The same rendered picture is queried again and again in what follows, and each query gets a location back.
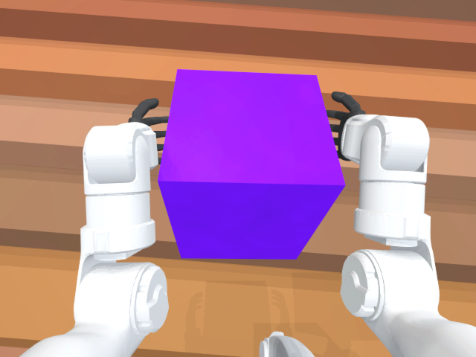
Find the robot left forearm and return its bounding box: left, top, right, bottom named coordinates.
left=74, top=122, right=158, bottom=320

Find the robot left hand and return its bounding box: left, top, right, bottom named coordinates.
left=128, top=98, right=169, bottom=164

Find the right robot upper arm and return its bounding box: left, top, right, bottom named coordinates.
left=340, top=249, right=476, bottom=357

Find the left robot upper arm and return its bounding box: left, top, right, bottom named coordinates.
left=20, top=263, right=169, bottom=357

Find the right robot shin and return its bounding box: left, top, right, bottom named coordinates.
left=269, top=332, right=284, bottom=338

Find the robot right thigh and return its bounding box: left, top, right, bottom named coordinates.
left=259, top=335, right=314, bottom=357

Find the carton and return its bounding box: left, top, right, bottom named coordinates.
left=158, top=69, right=345, bottom=260

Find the robot right hand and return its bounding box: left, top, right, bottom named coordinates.
left=326, top=91, right=366, bottom=161

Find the robot right forearm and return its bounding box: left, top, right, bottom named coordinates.
left=341, top=115, right=440, bottom=304

